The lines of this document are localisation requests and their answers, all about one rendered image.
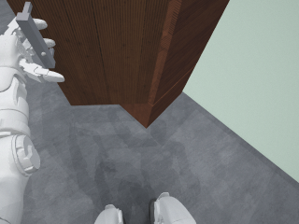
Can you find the robot left upper arm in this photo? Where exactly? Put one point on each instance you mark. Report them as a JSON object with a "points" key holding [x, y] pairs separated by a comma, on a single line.
{"points": [[18, 160]]}

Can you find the cupboard door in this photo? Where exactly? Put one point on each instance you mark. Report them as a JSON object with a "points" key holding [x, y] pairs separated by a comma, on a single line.
{"points": [[106, 50]]}

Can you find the robot left forearm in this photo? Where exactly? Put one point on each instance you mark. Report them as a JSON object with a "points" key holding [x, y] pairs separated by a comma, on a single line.
{"points": [[14, 110]]}

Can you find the handle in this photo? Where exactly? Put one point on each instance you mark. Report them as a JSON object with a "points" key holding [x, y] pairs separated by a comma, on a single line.
{"points": [[30, 30]]}

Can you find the left robot hand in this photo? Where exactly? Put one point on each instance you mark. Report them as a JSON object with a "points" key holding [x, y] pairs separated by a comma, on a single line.
{"points": [[12, 52]]}

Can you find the right robot thigh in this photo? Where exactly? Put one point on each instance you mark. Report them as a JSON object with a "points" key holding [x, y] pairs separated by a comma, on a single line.
{"points": [[169, 210]]}

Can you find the robot left shin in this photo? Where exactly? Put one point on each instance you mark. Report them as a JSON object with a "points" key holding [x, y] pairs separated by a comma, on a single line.
{"points": [[109, 206]]}

